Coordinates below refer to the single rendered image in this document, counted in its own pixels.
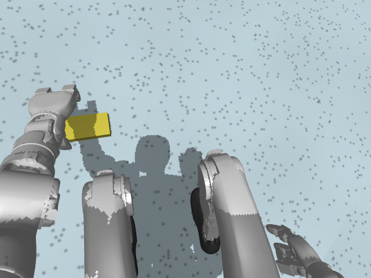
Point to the right robot foot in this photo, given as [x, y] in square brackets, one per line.
[209, 247]

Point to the right robot arm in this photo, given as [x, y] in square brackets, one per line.
[321, 270]

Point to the right robot hand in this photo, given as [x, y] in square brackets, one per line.
[294, 258]

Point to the small box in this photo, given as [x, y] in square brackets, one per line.
[85, 127]

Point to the left robot arm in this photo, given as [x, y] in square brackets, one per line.
[29, 193]

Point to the left robot hand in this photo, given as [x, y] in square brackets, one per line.
[62, 103]

